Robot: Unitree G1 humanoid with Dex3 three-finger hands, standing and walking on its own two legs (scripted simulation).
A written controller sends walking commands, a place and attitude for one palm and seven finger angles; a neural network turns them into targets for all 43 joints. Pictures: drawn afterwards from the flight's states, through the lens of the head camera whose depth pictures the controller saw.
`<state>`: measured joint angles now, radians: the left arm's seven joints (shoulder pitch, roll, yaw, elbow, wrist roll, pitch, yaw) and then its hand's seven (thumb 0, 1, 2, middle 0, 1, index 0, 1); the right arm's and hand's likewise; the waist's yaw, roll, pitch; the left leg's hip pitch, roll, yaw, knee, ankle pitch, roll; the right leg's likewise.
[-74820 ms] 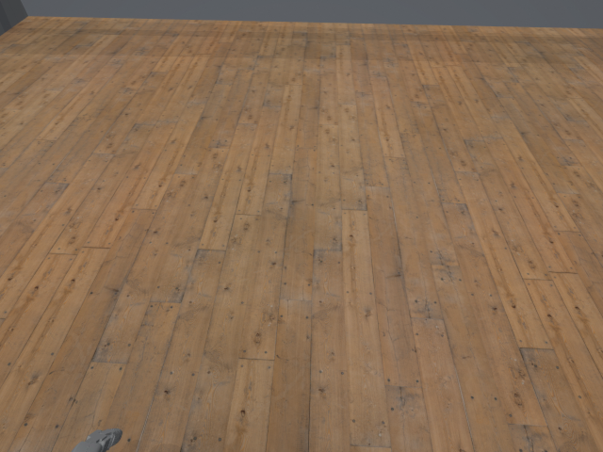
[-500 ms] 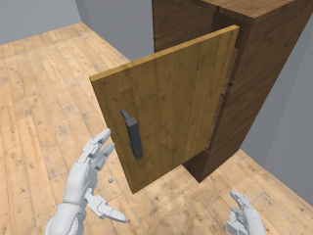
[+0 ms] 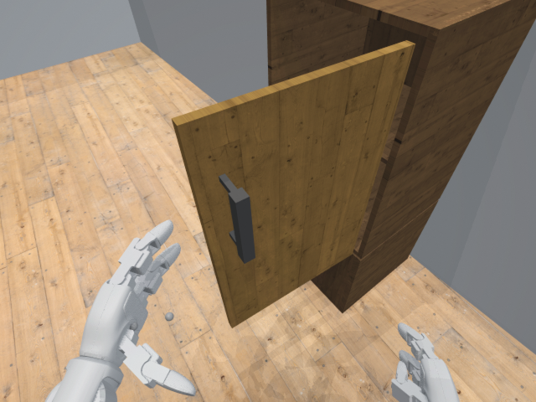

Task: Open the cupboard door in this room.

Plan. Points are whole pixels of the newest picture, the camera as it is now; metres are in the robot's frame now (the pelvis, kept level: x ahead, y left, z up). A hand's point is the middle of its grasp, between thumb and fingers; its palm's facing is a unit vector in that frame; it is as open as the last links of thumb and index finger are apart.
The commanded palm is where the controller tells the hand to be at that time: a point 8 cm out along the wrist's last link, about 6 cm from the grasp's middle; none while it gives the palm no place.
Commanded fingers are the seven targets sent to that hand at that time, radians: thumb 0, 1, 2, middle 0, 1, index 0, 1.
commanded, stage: draw the hand back to the body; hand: left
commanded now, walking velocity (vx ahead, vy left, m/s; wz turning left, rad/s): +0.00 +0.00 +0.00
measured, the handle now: (236, 220) +0.36 +0.07 +0.10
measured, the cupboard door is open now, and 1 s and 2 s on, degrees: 85 85 85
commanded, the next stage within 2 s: step back with the hand held close in 1.42 s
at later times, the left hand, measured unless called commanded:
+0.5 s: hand (93, 294) +0.21 +0.21 +0.14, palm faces +0.20 -0.94 -0.27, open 15.2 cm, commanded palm +0.17 +0.26 +0.16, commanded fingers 0.00 -0.01 0.51 -0.17 -0.30 -0.17 -0.30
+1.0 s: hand (37, 258) +0.23 +0.27 +0.18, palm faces +0.41 -0.81 -0.42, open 9.5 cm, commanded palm +0.18 +0.31 +0.21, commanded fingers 0.00 0.87 0.88 -0.20 -0.30 -0.20 -0.30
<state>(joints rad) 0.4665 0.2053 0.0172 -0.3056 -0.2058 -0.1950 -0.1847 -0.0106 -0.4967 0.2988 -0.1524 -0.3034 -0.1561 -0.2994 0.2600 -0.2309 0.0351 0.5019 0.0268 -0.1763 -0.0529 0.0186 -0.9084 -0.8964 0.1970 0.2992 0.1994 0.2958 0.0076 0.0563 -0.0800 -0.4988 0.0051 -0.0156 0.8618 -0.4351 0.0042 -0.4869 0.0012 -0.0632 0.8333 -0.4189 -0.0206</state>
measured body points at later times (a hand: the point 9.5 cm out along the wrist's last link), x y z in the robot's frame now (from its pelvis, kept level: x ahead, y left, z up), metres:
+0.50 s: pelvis +0.01 +0.02 +0.02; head +0.00 +0.01 +0.47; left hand +0.19 +0.26 +0.16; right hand +0.20 -0.20 -0.04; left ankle +0.01 +0.12 -0.70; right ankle +0.01 -0.11 -0.70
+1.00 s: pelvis +0.03 +0.01 +0.04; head +0.02 +0.00 +0.49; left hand +0.20 +0.31 +0.21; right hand +0.22 -0.21 -0.04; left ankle +0.01 +0.12 -0.70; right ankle +0.01 -0.11 -0.70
